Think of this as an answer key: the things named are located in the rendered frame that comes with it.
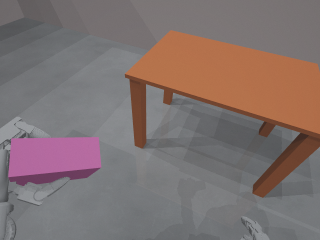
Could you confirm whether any right robot hand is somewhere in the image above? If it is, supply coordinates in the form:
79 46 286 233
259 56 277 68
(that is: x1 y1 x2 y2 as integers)
240 216 270 240

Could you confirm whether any robot left forearm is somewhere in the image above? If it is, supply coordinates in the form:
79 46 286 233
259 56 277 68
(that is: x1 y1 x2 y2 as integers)
0 202 17 240

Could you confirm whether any table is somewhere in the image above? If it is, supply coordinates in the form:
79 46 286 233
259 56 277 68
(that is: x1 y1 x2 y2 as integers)
125 30 320 198

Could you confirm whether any sponge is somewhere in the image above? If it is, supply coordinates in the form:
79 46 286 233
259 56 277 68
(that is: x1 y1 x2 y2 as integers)
8 137 101 186

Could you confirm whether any left robot hand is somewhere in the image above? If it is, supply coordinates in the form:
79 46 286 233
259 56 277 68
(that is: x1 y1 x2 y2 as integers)
0 117 71 206

